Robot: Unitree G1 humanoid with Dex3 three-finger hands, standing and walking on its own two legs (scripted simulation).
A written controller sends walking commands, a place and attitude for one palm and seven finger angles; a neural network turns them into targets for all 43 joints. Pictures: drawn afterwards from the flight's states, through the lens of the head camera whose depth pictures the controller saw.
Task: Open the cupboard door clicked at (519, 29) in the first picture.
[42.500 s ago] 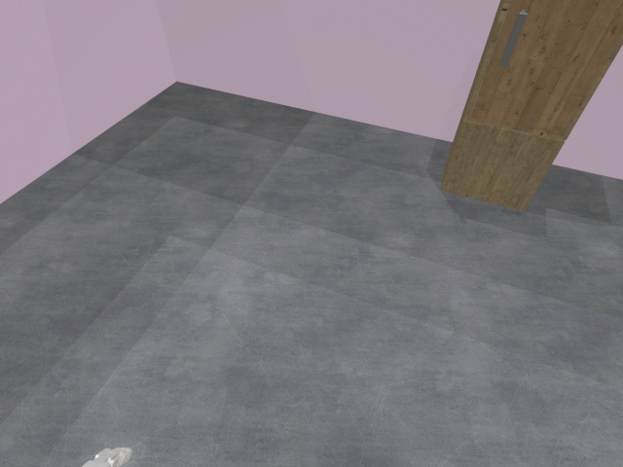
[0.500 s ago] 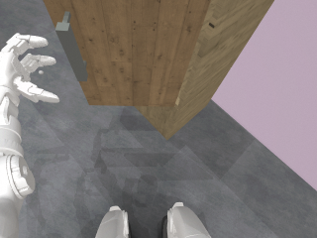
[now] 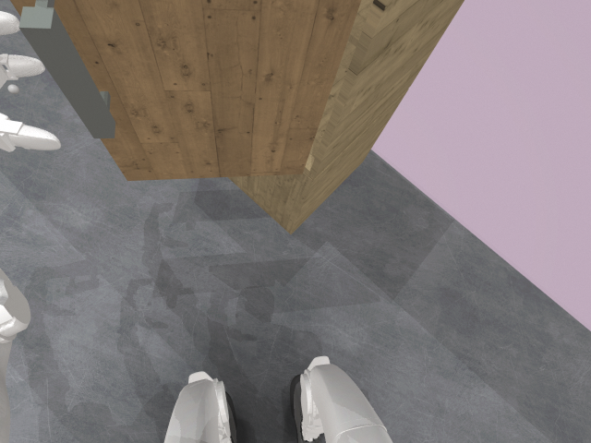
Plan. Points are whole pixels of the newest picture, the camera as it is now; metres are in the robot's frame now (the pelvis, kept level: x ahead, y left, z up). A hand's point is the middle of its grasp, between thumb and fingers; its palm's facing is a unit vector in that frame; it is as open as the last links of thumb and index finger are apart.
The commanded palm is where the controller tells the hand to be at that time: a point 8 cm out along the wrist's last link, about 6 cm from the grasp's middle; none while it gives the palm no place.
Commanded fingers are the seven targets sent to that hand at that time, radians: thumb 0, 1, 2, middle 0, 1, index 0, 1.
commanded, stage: move the hooked fingers beside the handle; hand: left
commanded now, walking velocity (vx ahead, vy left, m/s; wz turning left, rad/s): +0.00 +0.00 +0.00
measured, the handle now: (79, 69) +0.56 +0.20 +0.07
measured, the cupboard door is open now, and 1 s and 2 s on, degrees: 49 49 48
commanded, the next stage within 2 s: slide the fingers in behind the handle in 0.54 s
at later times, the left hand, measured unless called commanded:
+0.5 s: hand (15, 100) +0.51 +0.26 +0.07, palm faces -0.02 -1.00 -0.02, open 14.0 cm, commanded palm +0.50 +0.30 +0.07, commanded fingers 0.00 -0.50 0.30 -0.30 -1.20 -0.30 -1.20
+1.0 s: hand (32, 100) +0.51 +0.24 +0.07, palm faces -0.01 -1.00 -0.01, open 13.9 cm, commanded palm +0.50 +0.27 +0.07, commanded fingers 0.00 -0.50 0.30 -0.30 -1.20 -0.30 -1.20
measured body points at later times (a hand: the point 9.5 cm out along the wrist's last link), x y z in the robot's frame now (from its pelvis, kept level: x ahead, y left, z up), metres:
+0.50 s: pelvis +0.00 +0.00 +0.00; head +0.16 +0.05 +0.42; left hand +0.51 +0.31 +0.08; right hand +0.03 -0.27 -0.09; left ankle +0.01 +0.09 -0.65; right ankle +0.02 -0.12 -0.65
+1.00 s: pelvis +0.00 +0.00 +0.00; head +0.15 +0.04 +0.42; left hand +0.51 +0.29 +0.08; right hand -0.01 -0.27 -0.09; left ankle +0.01 +0.09 -0.65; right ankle +0.02 -0.13 -0.65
